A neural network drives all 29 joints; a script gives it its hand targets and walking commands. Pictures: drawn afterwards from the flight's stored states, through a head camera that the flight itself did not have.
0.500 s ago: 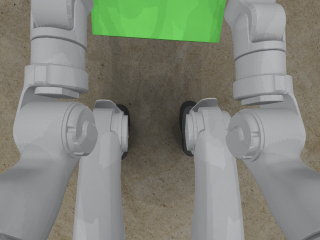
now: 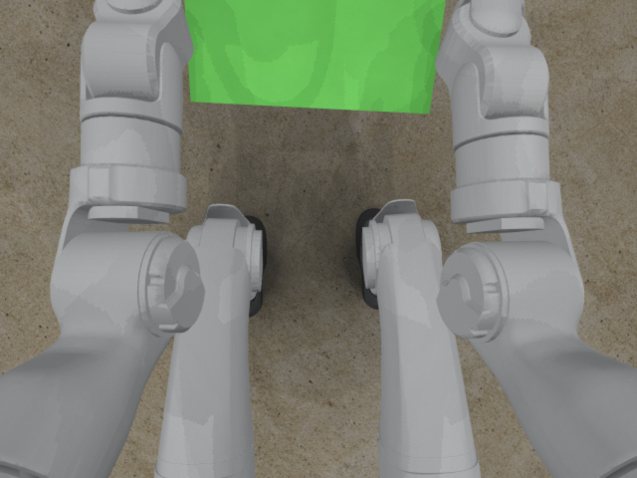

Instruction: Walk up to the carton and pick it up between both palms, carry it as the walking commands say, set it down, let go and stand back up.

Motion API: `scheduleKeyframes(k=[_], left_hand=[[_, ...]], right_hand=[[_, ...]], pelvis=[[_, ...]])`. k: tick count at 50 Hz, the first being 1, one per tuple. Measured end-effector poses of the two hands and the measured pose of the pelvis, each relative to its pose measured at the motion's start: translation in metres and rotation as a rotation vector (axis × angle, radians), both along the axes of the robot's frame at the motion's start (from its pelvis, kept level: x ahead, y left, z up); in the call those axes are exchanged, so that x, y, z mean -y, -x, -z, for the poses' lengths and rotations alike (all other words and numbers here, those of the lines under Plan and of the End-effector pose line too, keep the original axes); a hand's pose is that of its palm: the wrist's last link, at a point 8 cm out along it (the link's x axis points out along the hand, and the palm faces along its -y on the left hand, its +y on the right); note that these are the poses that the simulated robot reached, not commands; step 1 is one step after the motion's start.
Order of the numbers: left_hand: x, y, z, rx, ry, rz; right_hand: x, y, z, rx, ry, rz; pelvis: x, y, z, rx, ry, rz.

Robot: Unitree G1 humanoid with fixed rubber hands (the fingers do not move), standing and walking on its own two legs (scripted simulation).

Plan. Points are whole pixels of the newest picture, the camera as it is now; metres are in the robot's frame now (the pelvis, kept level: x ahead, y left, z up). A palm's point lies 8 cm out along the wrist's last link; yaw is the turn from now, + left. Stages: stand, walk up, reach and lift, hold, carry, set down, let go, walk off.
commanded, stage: reach and lift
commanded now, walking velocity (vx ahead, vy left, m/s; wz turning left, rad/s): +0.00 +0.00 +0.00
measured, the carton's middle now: out of the picture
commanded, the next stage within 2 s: none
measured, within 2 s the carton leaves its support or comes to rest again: neither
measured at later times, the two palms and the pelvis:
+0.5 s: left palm out of the picture +0.54 +0.14 +0.00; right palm out of the picture +0.52 -0.15 -0.01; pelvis +0.00 +0.00 +0.05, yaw +1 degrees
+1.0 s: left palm out of the picture +0.52 +0.14 +0.12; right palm out of the picture +0.50 -0.14 +0.11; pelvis +0.08 -0.01 +0.12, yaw +1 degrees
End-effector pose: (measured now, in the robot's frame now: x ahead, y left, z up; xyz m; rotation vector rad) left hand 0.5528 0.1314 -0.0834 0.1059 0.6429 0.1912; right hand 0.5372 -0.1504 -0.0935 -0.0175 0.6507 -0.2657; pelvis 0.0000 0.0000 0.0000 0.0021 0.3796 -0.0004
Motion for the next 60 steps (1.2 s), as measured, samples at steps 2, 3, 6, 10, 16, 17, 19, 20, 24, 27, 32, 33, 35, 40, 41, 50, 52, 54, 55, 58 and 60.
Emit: scheduleKeyframes(k=[2, 3, 6, 10, 16, 17, 19, 20, 24, 27, 32, 33, 35, 40, 41, 50, 52, 54, 55, 58, 60], left_hand=[[-0.002, 0.004, -0.003, -0.008, 0.001, -0.003], [-0.003, 0.006, -0.006, -0.006, 0.007, -0.005], [-0.005, 0.012, -0.011, -0.01, 0.028, -0.017], [-0.003, 0.017, -0.019, -0.006, 0.054, -0.017], [0.001, 0.021, -0.044, 0.012, 0.038, -0.024], [0.001, 0.021, -0.05, 0.013, 0.028, -0.026], [0.001, 0.019, -0.062, 0.018, 0.01, -0.023], [0.0, 0.018, -0.068, 0.017, 0.001, -0.023], [-0.003, 0.013, -0.085, 0.003, -0.016, -0.004], [-0.007, 0.013, -0.093, 0.003, -0.016, 0.019], [-0.006, 0.025, -0.097, -0.024, 0.014, 0.001], [-0.005, 0.028, -0.098, -0.029, 0.019, -0.008], [-0.003, 0.033, -0.102, -0.032, 0.027, -0.022], [0.001, 0.036, -0.121, -0.015, 0.042, -0.013], [0.001, 0.035, -0.127, -0.008, 0.048, -0.011], [-0.008, 0.037, -0.205, -0.054, 0.0, 0.025], [-0.014, 0.043, -0.216, -0.077, 0.021, 0.023], [-0.02, 0.05, -0.223, -0.09, 0.027, 0.024], [-0.022, 0.053, -0.225, -0.089, 0.039, 0.022], [-0.022, 0.059, -0.229, -0.086, 0.078, 0.018], [-0.018, 0.061, -0.228, -0.086, 0.1, 0.023]], right_hand=[[-0.002, 0.005, -0.002, -0.007, 0.002, 0.0], [-0.003, 0.007, -0.005, -0.005, 0.006, -0.002], [-0.005, 0.009, -0.017, -0.008, 0.026, -0.011], [-0.003, 0.01, -0.039, -0.006, 0.065, -0.021], [0.002, 0.006, -0.067, 0.012, 0.048, -0.03], [0.002, 0.006, -0.07, 0.013, 0.038, -0.029], [0.001, 0.005, -0.075, 0.019, 0.018, -0.03], [0.001, 0.006, -0.076, 0.018, 0.007, -0.026], [-0.003, 0.011, -0.082, 0.006, 0.002, -0.014], [-0.007, 0.017, -0.091, 0.005, 0.017, -0.006], [-0.006, 0.025, -0.102, -0.022, 0.025, -0.011], [-0.005, 0.025, -0.106, -0.028, 0.028, -0.017], [-0.003, 0.024, -0.114, -0.031, 0.029, -0.025], [0.001, 0.023, -0.146, -0.014, 0.067, -0.029], [0.001, 0.023, -0.153, -0.007, 0.069, -0.027], [-0.006, 0.034, -0.205, -0.055, -0.004, -0.038], [-0.008, 0.04, -0.212, -0.079, -0.027, -0.059], [-0.01, 0.044, -0.219, -0.086, -0.062, -0.094], [-0.01, 0.044, -0.223, -0.084, -0.069, -0.107], [-0.008, 0.043, -0.234, -0.077, -0.073, -0.11], [-0.005, 0.041, -0.241, -0.072, -0.047, -0.106]], pelvis=[[0.0, 0.001, -0.004, 0.001, -0.005, -0.001], [0.0, 0.001, -0.006, 0.004, -0.007, 0.0], [0.001, 0.003, -0.011, 0.018, -0.011, 0.0], [0.003, 0.006, -0.017, 0.041, -0.004, -0.004], [0.003, 0.009, -0.029, 0.07, 0.017, -0.014], [0.003, 0.009, -0.031, 0.073, 0.018, -0.017], [0.004, 0.009, -0.036, 0.068, 0.018, -0.022], [0.003, 0.008, -0.039, 0.067, 0.017, -0.024], [0.004, 0.003, -0.05, 0.06, 0.001, -0.02], [0.004, -0.002, -0.058, 0.078, -0.01, -0.016], [0.005, -0.012, -0.069, 0.066, -0.005, -0.019], [0.005, -0.015, -0.071, 0.058, -0.003, -0.021], [0.006, -0.018, -0.075, 0.051, 0.002, -0.024], [0.009, -0.028, -0.085, 0.025, 0.005, -0.023], [0.009, -0.03, -0.087, 0.023, 0.005, -0.023], [0.009, -0.076, -0.115, -0.128, 0.006, -0.028], [0.008, -0.085, -0.127, -0.122, 0.002, -0.026], [0.006, -0.092, -0.139, -0.113, 0.002, -0.026], [0.006, -0.094, -0.144, -0.107, 0.003, -0.028], [0.004, -0.1, -0.158, -0.085, 0.009, -0.038], [0.004, -0.101, -0.165, -0.076, 0.012, -0.04]])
